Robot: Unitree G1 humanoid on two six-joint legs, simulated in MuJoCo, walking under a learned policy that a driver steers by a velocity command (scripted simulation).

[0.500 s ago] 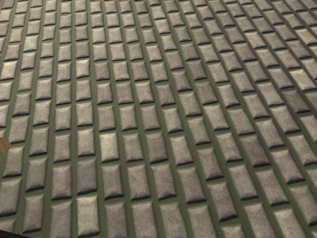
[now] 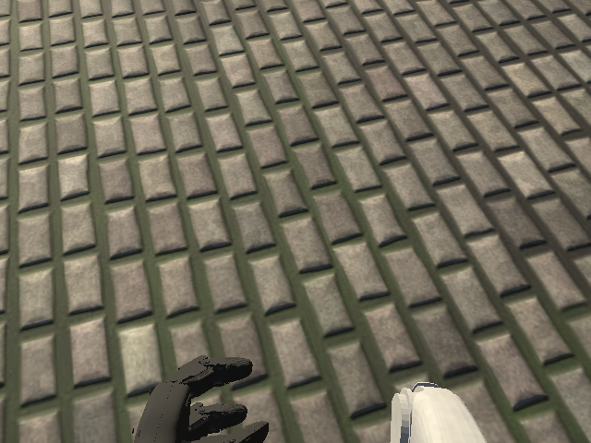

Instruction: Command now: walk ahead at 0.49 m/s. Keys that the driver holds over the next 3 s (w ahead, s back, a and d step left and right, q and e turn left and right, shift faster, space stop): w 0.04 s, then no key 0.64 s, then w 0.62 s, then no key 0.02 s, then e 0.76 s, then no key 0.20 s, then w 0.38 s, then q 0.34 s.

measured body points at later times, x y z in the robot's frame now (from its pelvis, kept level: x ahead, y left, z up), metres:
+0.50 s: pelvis +0.23 -0.05 +0.16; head +0.26 -0.07 +0.61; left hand +0.23 +0.18 +0.03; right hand +0.36 -0.26 +0.02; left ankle +0.36 +0.06 -0.53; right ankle +0.19 -0.10 -0.58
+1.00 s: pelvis +0.31 -0.06 +0.16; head +0.30 -0.08 +0.61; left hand +0.32 +0.19 +0.02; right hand +0.36 -0.32 +0.01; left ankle +0.34 +0.03 -0.57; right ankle +0.30 -0.16 -0.59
